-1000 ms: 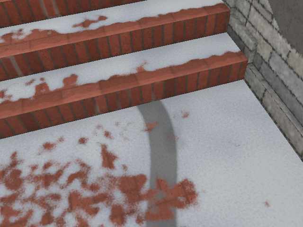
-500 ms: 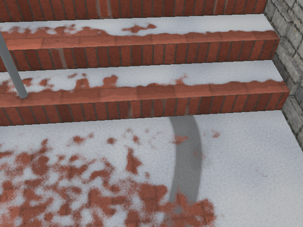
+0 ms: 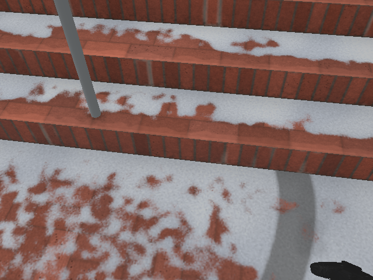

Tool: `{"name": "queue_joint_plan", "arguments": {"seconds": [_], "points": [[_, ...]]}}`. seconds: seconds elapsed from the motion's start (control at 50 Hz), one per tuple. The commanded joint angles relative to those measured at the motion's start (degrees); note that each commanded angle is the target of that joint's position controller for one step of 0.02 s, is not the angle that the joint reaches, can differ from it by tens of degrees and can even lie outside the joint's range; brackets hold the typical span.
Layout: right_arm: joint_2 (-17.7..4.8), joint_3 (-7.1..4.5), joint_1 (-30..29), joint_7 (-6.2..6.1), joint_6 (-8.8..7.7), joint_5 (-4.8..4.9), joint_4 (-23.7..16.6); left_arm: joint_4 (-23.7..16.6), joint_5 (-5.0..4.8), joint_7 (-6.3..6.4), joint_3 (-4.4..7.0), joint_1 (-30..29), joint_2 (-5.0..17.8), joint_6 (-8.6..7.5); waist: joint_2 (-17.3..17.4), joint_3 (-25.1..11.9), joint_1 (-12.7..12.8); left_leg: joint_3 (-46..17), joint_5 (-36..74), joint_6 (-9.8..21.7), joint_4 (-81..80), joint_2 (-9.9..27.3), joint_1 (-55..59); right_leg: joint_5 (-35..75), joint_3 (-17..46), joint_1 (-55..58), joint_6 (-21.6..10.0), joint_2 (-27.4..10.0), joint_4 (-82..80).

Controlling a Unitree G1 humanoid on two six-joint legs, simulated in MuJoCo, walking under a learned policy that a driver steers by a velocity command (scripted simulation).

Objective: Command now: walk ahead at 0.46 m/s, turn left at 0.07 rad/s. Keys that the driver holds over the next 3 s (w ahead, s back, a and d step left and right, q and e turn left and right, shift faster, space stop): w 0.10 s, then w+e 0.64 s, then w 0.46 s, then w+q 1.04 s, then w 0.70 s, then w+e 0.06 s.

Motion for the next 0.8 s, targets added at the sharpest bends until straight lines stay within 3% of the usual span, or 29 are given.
{"name": "queue_joint_plan", "arguments": {"seconds": [0.02,0.04,0.06,0.08,0.1,0.12,0.16,0.18,0.24,0.3,0.36,0.44,0.5,0.54,0.56,0.58,0.6,0.62,0.64,0.66,0.68,0.72,0.74,0.8], "points": [[-6.6,-2.47,10.6,-1.92,-1.78,-0.61,-0.1,-1.5,-0.51,0.49,2.11,-0.9,10.4,-0.26,-5.1,-3.6,-9.7,2.4,-0.2,3.8,-5.9,-4.5,23.2,53.4,1.9,-10.0,-5.8,-10.6,17.7],[-10.2,-3.53,20.9,-2.84,-2.38,-1.84,1.8,-3.0,-0.70,0.50,1.51,-2.0,8.9,-0.30,-1.4,-10.6,-14.2,-8.5,-8.5,6.6,-7.5,5.5,38.0,38.6,0.1,-20.6,-4.7,-8.6,32.9],[-16.2,-4.64,25.1,-3.25,-2.56,-2.42,2.1,-5.6,-1.74,0.11,-0.13,2.0,1.6,-0.32,13.2,-18.5,-12.2,-37.6,-17.9,12.8,-13.6,24.1,51.8,-2.3,-3.2,-39.2,-2.1,0.8,53.6],[-13.5,-4.28,23.5,-3.20,-1.88,0.16,2.3,-4.9,0.17,0.36,1.80,-2.0,8.8,-0.16,6.8,-15.7,-12.9,-45.7,-18.8,13.5,-19.5,23.3,45.4,-5.4,3.2,-43.9,-3.2,0.7,59.0],[-10.9,-3.42,18.0,-3.13,-1.69,0.61,2.6,-6.3,0.15,-0.04,2.05,-6.3,8.7,-0.16,4.7,-6.5,-9.7,-35.1,-16.2,12.0,-19.6,20.4,38.0,-0.1,3.5,-45.7,-3.7,-2.6,58.9],[-7.8,-2.61,15.0,-2.87,-2.13,0.53,2.6,-6.1,-0.07,-0.45,1.43,-7.8,6.9,-0.37,2.7,-2.8,-8.3,-27.5,-9.3,10.6,-21.3,17.7,31.1,3.3,3.4,-43.9,-3.8,-4.2,56.0],[-4.7,-1.62,13.0,-2.88,-3.14,0.76,3.5,-4.2,0.41,-1.03,1.17,-5.4,5.1,1.01,4.2,-0.2,-4.9,-17.3,-1.8,7.2,-24.2,13.0,23.0,5.1,3.5,-38.0,-3.2,-5.8,51.6],[-4.4,-1.50,13.5,-2.89,-3.74,0.72,4.1,-3.3,0.69,-1.39,1.13,-4.6,4.5,1.70,4.3,0.0,-4.5,-14.7,1.2,6.9,-25.2,12.6,21.2,5.6,3.5,-36.5,-2.9,-5.4,51.2],[-5.3,-1.76,16.0,-2.88,-5.04,0.92,6.2,-3.9,0.80,-2.06,1.44,-8.6,4.2,2.61,3.2,2.6,-4.1,-9.1,5.9,6.6,-28.1,12.2,21.1,10.1,4.1,-41.2,-2.3,-5.3,49.4],[-4.9,-1.58,18.5,-2.90,-5.18,0.77,7.9,-5.7,0.66,-2.34,1.45,-15.4,3.9,2.69,2.3,4.5,-5.2,-4.1,10.9,6.0,-28.8,11.6,23.4,16.4,4.1,-46.9,-1.7,-5.3,44.2],[-5.1,-1.42,19.3,-3.05,-5.57,0.91,9.1,-7.5,0.66,-2.93,0.81,-21.8,3.1,2.33,2.2,5.0,-6.0,1.0,16.5,4.7,-28.8,10.5,24.1,23.2,0.9,-45.6,-1.6,-4.8,35.2],[-6.2,-1.49,23.4,-4.07,-5.53,0.87,11.8,-10.4,0.75,-3.70,-0.01,-29.9,2.6,2.10,1.7,6.3,-8.3,4.9,24.3,3.4,-27.6,11.9,30.7,24.6,-4.2,-44.1,-3.3,-4.2,24.5],[-7.5,-1.56,24.1,-4.85,-4.69,0.59,13.2,-10.8,0.98,-3.60,0.25,-29.6,3.4,2.21,3.0,4.0,-7.2,7.6,44.5,2.3,-20.2,13.0,37.2,18.0,-7.8,-39.5,-6.2,-0.5,20.7],[-9.5,-1.96,23.5,-5.33,-3.81,0.22,13.5,-9.2,1.17,-3.14,1.01,-23.3,5.2,2.25,5.3,-0.4,-4.1,9.1,59.5,2.0,-8.1,13.6,39.5,10.9,-9.4,-32.1,-8.9,3.4,20.2],[-10.4,-2.13,23.4,-5.38,-3.24,0.10,13.5,-7.5,1.35,-2.86,1.82,-17.0,6.8,1.84,5.5,-4.2,-1.5,9.3,58.1,2.1,1.9,13.7,37.4,8.8,-8.4,-24.3,-10.6,5.0,18.1],[-10.6,-2.10,22.2,-5.19,-3.06,0.35,12.6,-4.6,2.14,-2.21,3.19,-7.6,9.5,1.44,2.9,-9.1,3.0,10.0,46.7,1.3,16.3,12.7,28.6,8.2,-3.9,-10.5,-13.2,3.3,14.4],[-5.7,-1.00,23.9,-4.16,-3.55,1.56,9.3,-4.5,2.62,-1.12,5.23,-3.6,15.9,1.82,-8.4,-15.5,2.1,10.5,11.5,-1.2,37.8,6.5,6.8,0.9,20.2,8.0,-19.9,-12.9,13.8],[-6.9,-1.51,20.8,-3.39,-4.18,1.43,6.5,-5.3,0.59,-1.08,5.63,-5.6,17.8,2.30,-11.3,-19.0,0.4,-0.2,-21.5,-2.2,50.6,-4.1,-8.5,4.7,46.8,14.2,-25.8,-21.5,4.2],[-7.8,-1.56,14.0,-2.99,-4.85,0.97,5.2,-4.5,-0.34,-0.69,5.45,-7.3,16.3,2.64,-4.2,-11.5,0.9,-6.8,-14.5,-1.4,49.1,0.6,-14.4,6.6,37.5,9.8,-23.0,-18.9,2.5],[-7.1,-1.06,13.4,-2.79,-5.59,1.44,4.7,-4.3,-0.68,-0.36,4.82,-10.2,13.6,2.56,-1.5,-5.1,-1.4,-6.1,-9.2,-1.4,43.5,3.2,-12.8,12.1,30.1,0.9,-20.4,-17.5,1.2],[-6.8,-1.10,14.0,-2.89,-5.53,1.12,5.4,-4.5,-0.55,-0.25,4.20,-12.7,11.4,2.31,1.6,-1.2,-4.3,-5.9,-7.7,-1.7,37.8,4.8,-9.1,18.6,25.0,-6.4,-17.6,-14.4,0.1],[-6.0,-0.88,16.5,-2.81,-3.32,-0.87,6.1,-4.8,-1.00,-0.05,3.24,-15.6,9.1,1.43,0.3,-0.3,-7.6,-5.8,-7.6,-3.5,32.5,6.0,-2.6,26.8,18.3,-14.0,-15.8,-10.1,-1.4],[-5.7,-0.87,16.5,-2.61,-2.44,-1.25,6.0,-4.6,-1.17,-0.19,3.20,-14.9,9.4,0.78,-0.5,-0.8,-7.9,-5.1,-7.8,-4.3,31.0,5.7,-1.7,30.2,17.2,-15.1,-16.0,-9.1,-1.6],[-4.9,-0.67,12.3,-2.05,-1.52,-0.96,4.7,-3.3,-1.00,-0.44,3.35,-12.4,10.6,-0.09,-2.3,0.4,-7.2,-2.9,-1.9,-5.5,23.6,5.9,-3.4,33.1,13.0,-16.8,-14.7,-7.1,-3.6]]}}
Next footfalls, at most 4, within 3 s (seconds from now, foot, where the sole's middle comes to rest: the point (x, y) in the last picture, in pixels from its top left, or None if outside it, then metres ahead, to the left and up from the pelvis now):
0.04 left None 0.17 0.10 -0.77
0.58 right None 0.46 -0.10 -0.77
1.08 left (228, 199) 0.80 -0.04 -0.77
1.66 right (322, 127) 1.08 -0.41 -0.62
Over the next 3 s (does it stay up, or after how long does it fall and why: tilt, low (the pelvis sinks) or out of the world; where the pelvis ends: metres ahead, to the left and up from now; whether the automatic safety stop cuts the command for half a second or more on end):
stays up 1.65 -0.26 0.44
